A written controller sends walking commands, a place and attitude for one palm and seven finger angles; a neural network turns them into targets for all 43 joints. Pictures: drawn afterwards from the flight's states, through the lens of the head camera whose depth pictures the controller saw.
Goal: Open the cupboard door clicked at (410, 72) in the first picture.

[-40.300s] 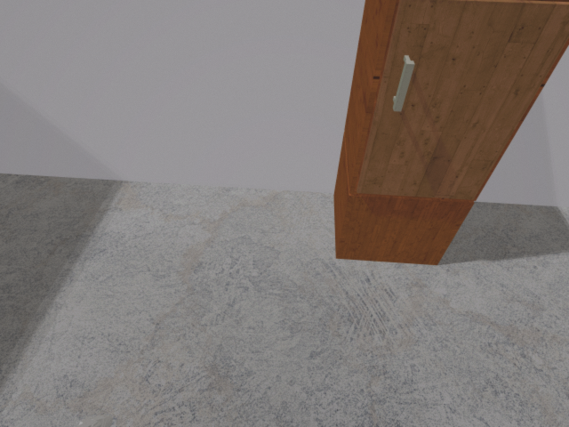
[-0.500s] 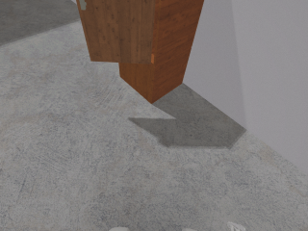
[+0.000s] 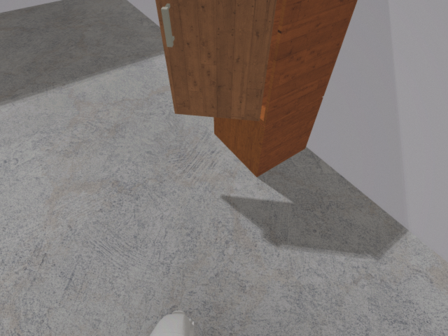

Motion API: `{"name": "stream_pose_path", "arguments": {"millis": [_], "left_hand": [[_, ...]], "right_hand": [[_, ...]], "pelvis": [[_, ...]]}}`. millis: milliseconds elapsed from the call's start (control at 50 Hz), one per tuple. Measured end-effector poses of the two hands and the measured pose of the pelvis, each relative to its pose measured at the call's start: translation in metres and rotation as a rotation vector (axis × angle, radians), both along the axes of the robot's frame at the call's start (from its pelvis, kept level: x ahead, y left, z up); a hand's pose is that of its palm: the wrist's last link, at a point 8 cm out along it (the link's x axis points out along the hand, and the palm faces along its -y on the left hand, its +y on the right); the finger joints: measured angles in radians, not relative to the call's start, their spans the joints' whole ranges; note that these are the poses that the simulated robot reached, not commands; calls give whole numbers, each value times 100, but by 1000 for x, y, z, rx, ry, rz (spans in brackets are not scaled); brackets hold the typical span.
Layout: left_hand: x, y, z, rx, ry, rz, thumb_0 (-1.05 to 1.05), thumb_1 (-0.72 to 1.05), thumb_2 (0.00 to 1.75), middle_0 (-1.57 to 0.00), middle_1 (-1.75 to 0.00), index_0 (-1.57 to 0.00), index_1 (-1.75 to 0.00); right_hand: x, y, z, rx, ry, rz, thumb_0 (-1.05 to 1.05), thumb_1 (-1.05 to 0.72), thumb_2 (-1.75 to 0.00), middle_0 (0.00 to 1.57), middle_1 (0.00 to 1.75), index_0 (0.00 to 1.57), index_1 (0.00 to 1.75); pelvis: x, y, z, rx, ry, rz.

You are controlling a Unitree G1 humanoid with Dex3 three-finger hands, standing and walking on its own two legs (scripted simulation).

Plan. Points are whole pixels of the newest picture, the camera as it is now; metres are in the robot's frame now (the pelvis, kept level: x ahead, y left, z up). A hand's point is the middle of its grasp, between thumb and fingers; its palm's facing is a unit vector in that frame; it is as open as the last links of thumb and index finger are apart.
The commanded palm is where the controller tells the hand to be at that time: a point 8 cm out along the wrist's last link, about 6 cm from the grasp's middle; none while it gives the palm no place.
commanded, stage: take the last steps up to it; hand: left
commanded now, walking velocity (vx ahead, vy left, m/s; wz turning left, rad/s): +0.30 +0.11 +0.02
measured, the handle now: (169, 25) +1.02 +0.26 +0.06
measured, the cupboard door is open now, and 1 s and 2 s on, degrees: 48 48 48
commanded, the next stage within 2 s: come to a stop and stand still in 1.00 s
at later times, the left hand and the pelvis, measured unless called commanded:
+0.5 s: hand (124, 260) +0.29 +0.26 -0.15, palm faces -0.02 -0.98 -0.20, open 7.4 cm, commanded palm none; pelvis +0.17 +0.08 +0.00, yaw -2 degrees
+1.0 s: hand (125, 248) +0.33 +0.28 -0.20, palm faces +0.02 -0.99 -0.16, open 7.3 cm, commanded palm none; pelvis +0.37 +0.10 -0.02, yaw -3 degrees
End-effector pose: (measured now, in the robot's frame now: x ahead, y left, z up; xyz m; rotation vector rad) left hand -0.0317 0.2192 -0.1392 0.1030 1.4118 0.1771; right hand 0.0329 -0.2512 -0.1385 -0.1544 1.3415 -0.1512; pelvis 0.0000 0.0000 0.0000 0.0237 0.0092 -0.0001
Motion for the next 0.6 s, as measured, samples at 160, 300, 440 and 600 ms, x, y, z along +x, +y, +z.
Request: {"name": "stream_pose_path", "arguments": {"millis": [160, 300, 440, 600], "left_hand": [[4, 48, -35, -45, 170, 73, 0, 90, 90, -21, -30, -21, -30], [126, 91, -17, 8, -13, -4, 1, 91, 90, -20, -30, -20, -30], [262, 95, 10, 27, -236, -93, 0, 91, 90, -20, -30, -20, -30], [380, 65, 12, 32, -338, -205, 0, 91, 90, -20, -30, -20, -30]], "right_hand": [[116, 60, -12, -45, -152, 105, 1, -91, -90, 19, 30, 20, 30], [131, 94, -2, -30, -154, 30, 0, -94, -90, 20, 30, 20, 30], [115, 103, -7, 10, -27, -38, 0, -93, -90, 20, 30, 20, 30], [106, 106, -25, 72, 148, -133, 1, -91, -90, 20, 30, 20, 30]], "pelvis": [[58, 53, -29, -27, -10, 22], [97, 75, -10, -10, -7, -15], [145, 82, -1, 5, -5, -31], [214, 64, -13, 13, -4, -59]]}}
